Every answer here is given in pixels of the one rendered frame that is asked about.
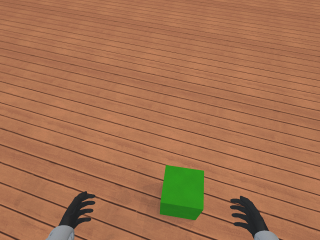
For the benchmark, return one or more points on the left robot hand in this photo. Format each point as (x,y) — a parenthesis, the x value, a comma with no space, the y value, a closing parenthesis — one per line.
(71,216)

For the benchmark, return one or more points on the robot left forearm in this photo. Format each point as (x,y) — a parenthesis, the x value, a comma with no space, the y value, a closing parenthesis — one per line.
(62,232)

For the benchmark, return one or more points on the carton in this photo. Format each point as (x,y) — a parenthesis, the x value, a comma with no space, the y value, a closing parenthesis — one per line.
(182,192)

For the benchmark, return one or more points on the robot right forearm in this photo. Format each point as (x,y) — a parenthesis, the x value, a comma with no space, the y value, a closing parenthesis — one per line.
(265,235)

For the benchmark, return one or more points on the right robot hand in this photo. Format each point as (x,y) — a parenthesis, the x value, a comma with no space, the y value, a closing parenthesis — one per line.
(255,222)

